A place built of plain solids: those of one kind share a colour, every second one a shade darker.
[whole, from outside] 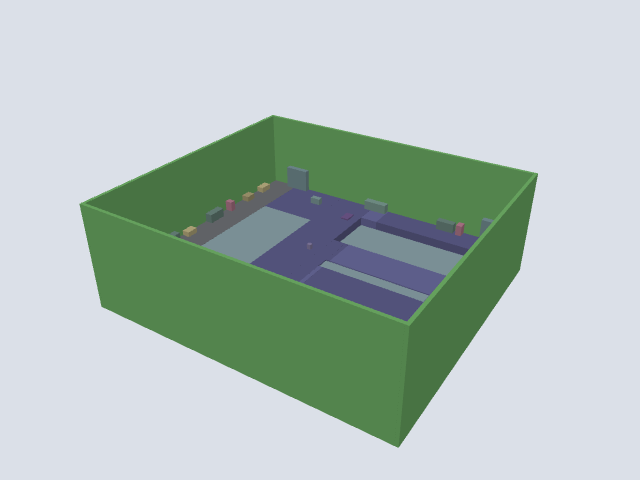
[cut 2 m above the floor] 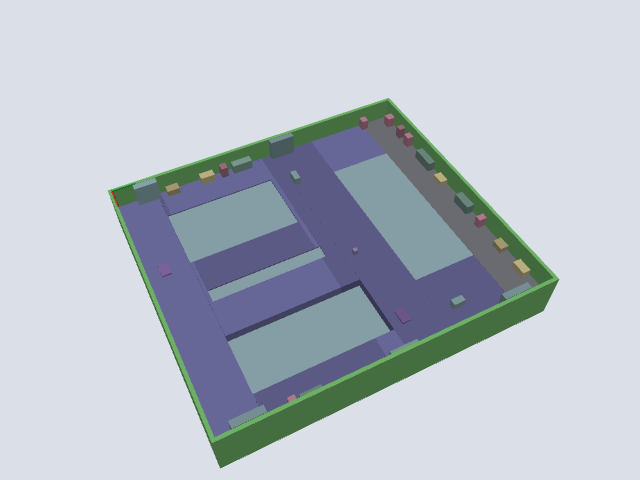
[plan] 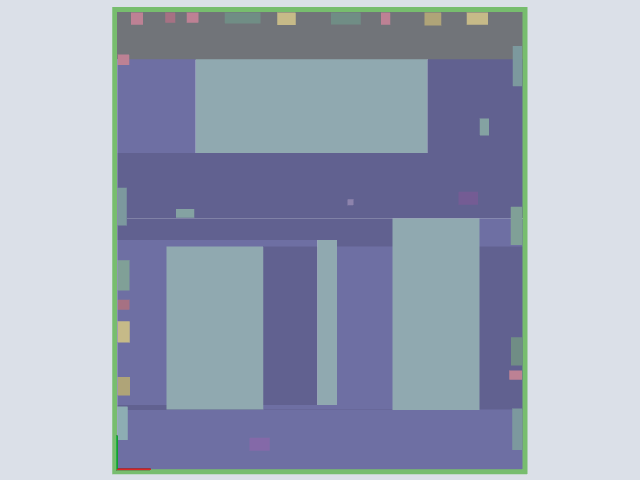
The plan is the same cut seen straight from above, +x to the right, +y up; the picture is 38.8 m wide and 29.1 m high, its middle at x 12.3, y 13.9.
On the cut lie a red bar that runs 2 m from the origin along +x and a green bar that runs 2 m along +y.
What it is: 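A vehicle workshop, tram depot or goods shed with inspection pits, wash bays, truck wells or a traverser pit in its floor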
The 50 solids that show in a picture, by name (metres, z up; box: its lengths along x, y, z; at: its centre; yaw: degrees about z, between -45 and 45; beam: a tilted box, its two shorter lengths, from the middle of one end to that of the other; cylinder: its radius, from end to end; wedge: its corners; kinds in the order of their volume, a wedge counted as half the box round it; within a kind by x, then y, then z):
{
 "floor_1": {"box": [3.0, 0.28, 2.4], "at": [1.5, 3.76, -1.2]},
 "floor_2": {"box": [3.0, 9.61, 2.4], "at": [1.5, 8.71, -1.2]},
 "floor_3": {"box": [4.76, 5.69, 2.4], "at": [2.38, 22.02, -1.2]},
 "floor_4": {"box": [12.14, 0.39, 2.4], "at": [6.07, 13.71, -1.2]},
 "floor_5": {"box": [16.7, 0.03, 2.4], "at": [8.35, 3.6, -1.2]},
 "floor_6": {"box": [16.7, 1.31, 2.4], "at": [8.35, 14.55, -1.2]},
 "floor_7": {"box": [3.28, 9.61, 2.4], "at": [10.5, 8.71, -1.2]},
 "floor_8": {"box": [24.58, 3.59, 2.4], "at": [12.29, 1.79, -1.2]},
 "floor_9": {"box": [24.58, 3.96, 2.4], "at": [12.29, 17.19, -1.2]},
 "floor_10": {"box": [7.84, 0.28, 2.4], "at": [12.78, 3.76, -1.2]},
 "floor_11": {"box": [3.37, 9.61, 2.4], "at": [15.02, 8.71, -1.2]},
 "floor_12": {"box": [3.37, 0.39, 2.4], "at": [15.02, 13.71, -1.2]},
 "floor_13": {"box": [5.77, 5.69, 2.4], "at": [21.7, 22.02, -1.2]},
 "floor_14": {"box": [2.61, 0.28, 2.4], "at": [23.27, 3.76, -1.2]},
 "floor_15": {"box": [2.61, 9.61, 2.4], "at": [23.27, 8.71, -1.2]},
 "floor_16": {"box": [2.61, 0.39, 2.4], "at": [23.27, 13.71, -1.2]},
 "floor_17": {"box": [2.61, 1.31, 2.4], "at": [23.27, 14.55, -1.2]},
 "bay_floor_1": {"box": [5.86, 9.89, 2.3], "at": [5.93, 8.56, -1.25]},
 "bay_floor_2": {"box": [14.05, 5.69, 2.4], "at": [11.79, 22.02, -1.2]},
 "bay_floor_3": {"box": [1.19, 10.0, 2.3], "at": [12.73, 8.9, -1.25]},
 "bay_floor_4": {"box": [5.27, 11.62, 1.57], "at": [19.34, 9.4, -1.62]},
 "wall_1": {"box": [0.3, 27.72, 9.86], "at": [-0.15, 13.86, 2.53]},
 "wall_2": {"box": [25.18, 0.3, 9.86], "at": [12.29, -0.15, 2.53]},
 "wall_3": {"box": [25.18, 0.3, 9.86], "at": [12.29, 27.87, 2.53]},
 "wall_4": {"box": [0.3, 27.72, 9.86], "at": [24.73, 13.86, 2.53]},
 "rack_1": {"box": [0.55, 2.3, 2.22], "at": [0.3, 15.92, 1.06]},
 "rack_2": {"box": [0.62, 2.04, 2.35], "at": [0.34, 2.79, 1.12]},
 "rack_3": {"box": [0.6, 2.52, 2.24], "at": [24.25, 2.43, 1.07]},
 "rack_4": {"box": [0.56, 2.45, 2.32], "at": [24.27, 24.45, 1.11]},
 "bench_1": {"box": [0.73, 1.84, 0.95], "at": [0.4, 11.75, 0.42]},
 "bench_2": {"box": [2.16, 0.67, 0.97], "at": [7.61, 27.36, 0.43]},
 "bench_3": {"box": [1.8, 0.73, 0.93], "at": [13.87, 27.32, 0.41]},
 "bench_4": {"box": [0.69, 2.33, 0.96], "at": [24.2, 14.76, 0.43]},
 "bench_5": {"box": [0.67, 1.72, 0.96], "at": [24.21, 7.15, 0.43]},
 "bin_1": {"box": [0.71, 0.64, 1.02], "at": [0.39, 24.83, 0.46]},
 "bin_2": {"box": [0.73, 0.61, 1.09], "at": [0.4, 9.97, 0.49]},
 "bin_3": {"box": [0.73, 0.74, 1.04], "at": [1.21, 27.32, 0.47]},
 "bin_4": {"box": [0.61, 0.62, 1.15], "at": [3.21, 27.38, 0.53]},
 "bin_5": {"box": [0.72, 0.62, 1.15], "at": [4.58, 27.38, 0.53]},
 "bin_6": {"box": [0.56, 0.74, 1.02], "at": [16.28, 27.32, 0.46]},
 "bin_7": {"box": [0.77, 0.56, 1.07], "at": [24.16, 5.71, 0.48]},
 "crates_1": {"box": [0.74, 1.29, 0.79], "at": [0.4, 8.34, 0.34]},
 "crates_2": {"box": [0.76, 1.13, 0.63], "at": [0.41, 5.04, 0.27]},
 "crates_3": {"box": [1.12, 0.75, 0.54], "at": [10.27, 27.32, 0.22]},
 "crates_4": {"box": [1.03, 0.79, 0.6], "at": [19.14, 27.3, 0.25]},
 "crates_5": {"box": [1.29, 0.74, 0.59], "at": [21.84, 27.32, 0.24]},
 "chest_1": {"box": [1.11, 0.54, 0.76], "at": [4.12, 15.51, 0.33]},
 "chest_2": {"box": [0.55, 1.03, 0.68], "at": [22.27, 20.75, 0.29]},
 "pallet_1": {"box": [1.23, 0.8, 0.19], "at": [8.64, 1.52, 0.04]},
 "pallet_2": {"box": [1.19, 0.79, 0.19], "at": [21.29, 16.43, 0.04]}
}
